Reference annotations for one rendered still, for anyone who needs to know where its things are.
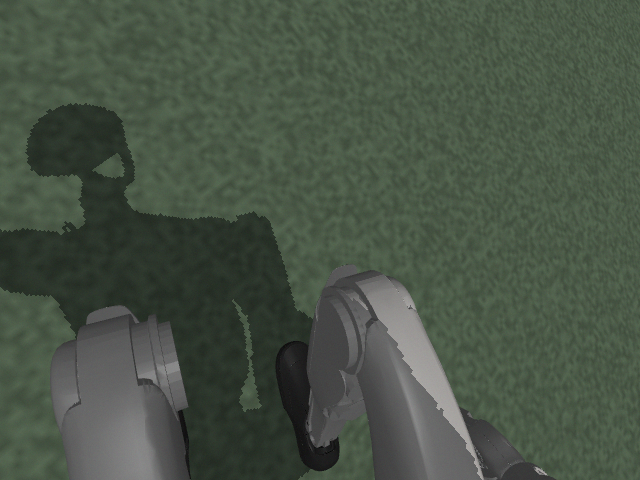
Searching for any right robot arm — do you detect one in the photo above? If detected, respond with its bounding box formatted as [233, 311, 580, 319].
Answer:
[501, 462, 556, 480]

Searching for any right robot hand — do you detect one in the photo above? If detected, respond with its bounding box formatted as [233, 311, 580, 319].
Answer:
[459, 407, 526, 480]

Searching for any right robot foot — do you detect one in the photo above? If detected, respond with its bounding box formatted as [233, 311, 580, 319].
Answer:
[276, 341, 340, 471]

